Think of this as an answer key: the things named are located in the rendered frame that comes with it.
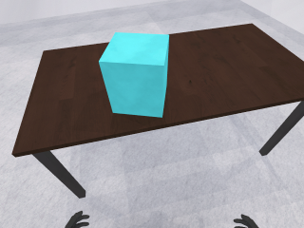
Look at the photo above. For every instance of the right robot hand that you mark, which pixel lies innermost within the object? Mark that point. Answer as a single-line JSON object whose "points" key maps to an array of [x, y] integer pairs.
{"points": [[245, 220]]}

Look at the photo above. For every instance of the carton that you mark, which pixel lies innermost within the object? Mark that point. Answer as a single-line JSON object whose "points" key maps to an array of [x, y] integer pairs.
{"points": [[134, 67]]}

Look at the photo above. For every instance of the left robot hand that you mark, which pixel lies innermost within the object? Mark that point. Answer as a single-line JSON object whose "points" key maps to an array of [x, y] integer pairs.
{"points": [[76, 218]]}

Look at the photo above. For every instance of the table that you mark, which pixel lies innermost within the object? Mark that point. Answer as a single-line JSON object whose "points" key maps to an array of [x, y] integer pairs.
{"points": [[211, 73]]}

